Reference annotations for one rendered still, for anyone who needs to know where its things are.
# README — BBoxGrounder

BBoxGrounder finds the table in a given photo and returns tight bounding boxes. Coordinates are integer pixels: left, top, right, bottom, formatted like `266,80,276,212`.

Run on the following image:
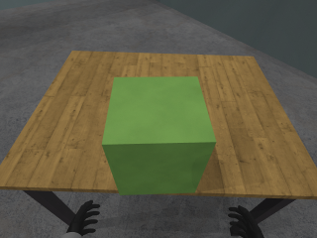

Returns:
0,51,317,237

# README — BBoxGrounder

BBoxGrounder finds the carton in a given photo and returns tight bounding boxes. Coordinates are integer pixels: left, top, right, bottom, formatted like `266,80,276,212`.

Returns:
101,76,217,195

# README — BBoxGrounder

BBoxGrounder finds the left robot hand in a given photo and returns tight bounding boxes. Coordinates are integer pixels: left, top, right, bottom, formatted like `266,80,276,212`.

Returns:
66,199,100,237

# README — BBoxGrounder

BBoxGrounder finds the right robot hand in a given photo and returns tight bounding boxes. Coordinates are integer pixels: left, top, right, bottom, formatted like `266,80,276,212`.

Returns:
228,205,264,238

